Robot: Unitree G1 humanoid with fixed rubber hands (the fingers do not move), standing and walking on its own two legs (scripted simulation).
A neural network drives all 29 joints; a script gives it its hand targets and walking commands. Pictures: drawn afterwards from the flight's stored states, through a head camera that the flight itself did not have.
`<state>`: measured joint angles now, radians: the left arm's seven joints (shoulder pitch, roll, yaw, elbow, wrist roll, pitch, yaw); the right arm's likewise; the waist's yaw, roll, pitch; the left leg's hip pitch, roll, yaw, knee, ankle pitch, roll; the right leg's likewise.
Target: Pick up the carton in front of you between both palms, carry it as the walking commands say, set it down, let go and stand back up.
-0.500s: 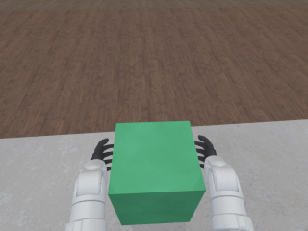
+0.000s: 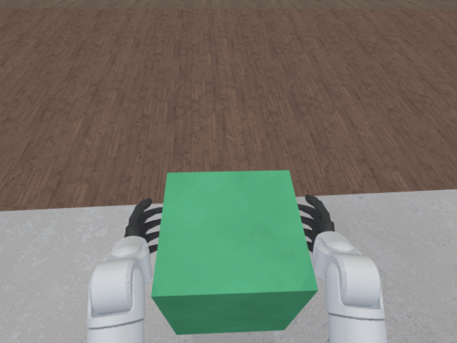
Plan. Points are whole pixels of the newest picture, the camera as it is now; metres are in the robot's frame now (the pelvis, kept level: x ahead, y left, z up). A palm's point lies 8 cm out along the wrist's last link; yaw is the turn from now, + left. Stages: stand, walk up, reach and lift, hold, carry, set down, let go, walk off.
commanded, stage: carry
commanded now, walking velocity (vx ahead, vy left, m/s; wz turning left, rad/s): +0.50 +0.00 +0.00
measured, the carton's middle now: (229, 257) +0.28 +0.00 +0.02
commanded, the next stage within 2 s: none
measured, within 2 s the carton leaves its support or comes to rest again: neither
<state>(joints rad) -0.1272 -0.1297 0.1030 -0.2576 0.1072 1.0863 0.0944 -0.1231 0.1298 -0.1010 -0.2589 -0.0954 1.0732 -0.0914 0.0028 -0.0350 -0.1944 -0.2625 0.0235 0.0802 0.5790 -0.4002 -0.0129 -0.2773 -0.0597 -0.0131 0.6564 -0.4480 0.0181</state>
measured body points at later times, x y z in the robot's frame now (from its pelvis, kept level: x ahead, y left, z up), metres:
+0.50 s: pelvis +0.27 -0.01 +0.02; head +0.26 -0.02 +0.47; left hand +0.52 +0.16 +0.11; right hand +0.54 -0.14 +0.10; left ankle +0.39 +0.12 -0.69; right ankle +0.13 -0.09 -0.72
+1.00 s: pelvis +0.59 +0.02 +0.02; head +0.59 +0.04 +0.47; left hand +0.84 +0.17 +0.10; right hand +0.83 -0.13 +0.11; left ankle +0.49 +0.09 -0.72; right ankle +0.73 -0.13 -0.68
